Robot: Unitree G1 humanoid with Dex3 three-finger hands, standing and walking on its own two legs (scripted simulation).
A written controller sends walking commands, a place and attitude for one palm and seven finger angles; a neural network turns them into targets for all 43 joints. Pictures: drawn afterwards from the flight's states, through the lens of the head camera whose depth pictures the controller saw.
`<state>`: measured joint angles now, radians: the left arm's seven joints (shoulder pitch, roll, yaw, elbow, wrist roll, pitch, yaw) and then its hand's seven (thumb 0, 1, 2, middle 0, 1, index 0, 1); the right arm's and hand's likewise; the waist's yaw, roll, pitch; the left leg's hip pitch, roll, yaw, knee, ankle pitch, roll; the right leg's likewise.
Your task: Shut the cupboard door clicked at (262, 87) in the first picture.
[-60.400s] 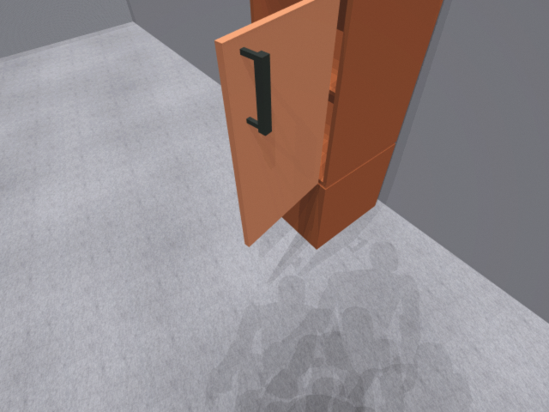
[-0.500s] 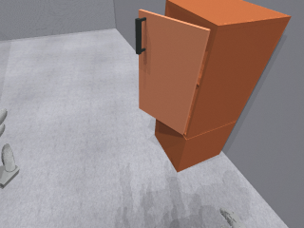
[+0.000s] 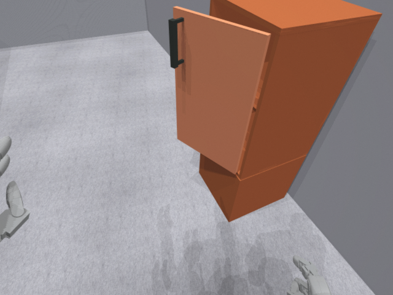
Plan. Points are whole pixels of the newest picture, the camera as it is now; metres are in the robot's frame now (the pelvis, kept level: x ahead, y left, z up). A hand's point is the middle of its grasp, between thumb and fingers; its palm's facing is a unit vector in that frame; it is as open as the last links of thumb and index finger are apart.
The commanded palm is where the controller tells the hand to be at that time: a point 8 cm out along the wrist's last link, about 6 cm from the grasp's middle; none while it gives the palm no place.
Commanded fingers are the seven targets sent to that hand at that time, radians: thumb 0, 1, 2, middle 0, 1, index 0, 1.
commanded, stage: stop stepping back and stand still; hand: left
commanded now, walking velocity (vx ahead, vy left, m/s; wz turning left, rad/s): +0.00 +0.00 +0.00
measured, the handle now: (177, 43) +0.86 +0.12 +0.15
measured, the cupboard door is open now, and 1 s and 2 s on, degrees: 25 25 25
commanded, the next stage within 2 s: let the arm hang, fingers relaxed in 0.04 s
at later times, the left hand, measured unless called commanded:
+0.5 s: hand out of the picture -0.02 +0.18 -0.19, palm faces +0.05 -0.99 -0.13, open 7.1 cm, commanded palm none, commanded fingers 0.00 0.90 0.90 -0.20 -0.30 -0.20 -0.30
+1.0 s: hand out of the picture -0.08 +0.21 -0.17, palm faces +0.08 -0.96 -0.25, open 7.4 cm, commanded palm none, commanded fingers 0.00 0.90 0.90 -0.20 -0.30 -0.20 -0.30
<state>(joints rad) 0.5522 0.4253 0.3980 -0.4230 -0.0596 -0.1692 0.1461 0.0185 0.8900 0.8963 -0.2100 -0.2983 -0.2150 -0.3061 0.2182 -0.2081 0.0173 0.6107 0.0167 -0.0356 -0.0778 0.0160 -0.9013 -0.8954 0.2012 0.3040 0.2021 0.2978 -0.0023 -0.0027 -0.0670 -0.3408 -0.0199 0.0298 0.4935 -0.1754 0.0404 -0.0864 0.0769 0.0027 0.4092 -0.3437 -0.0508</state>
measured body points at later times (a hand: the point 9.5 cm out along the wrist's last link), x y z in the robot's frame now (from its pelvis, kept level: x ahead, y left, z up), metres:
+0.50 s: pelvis -0.02 +0.01 -0.01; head +0.00 +0.05 +0.44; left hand -0.02 +0.23 -0.18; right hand +0.02 -0.25 -0.14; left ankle +0.05 +0.09 -0.74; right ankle -0.08 -0.08 -0.74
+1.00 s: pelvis -0.03 +0.02 +0.00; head -0.04 +0.01 +0.45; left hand -0.08 +0.26 -0.15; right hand +0.02 -0.22 -0.15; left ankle +0.05 +0.09 -0.74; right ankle -0.08 -0.08 -0.74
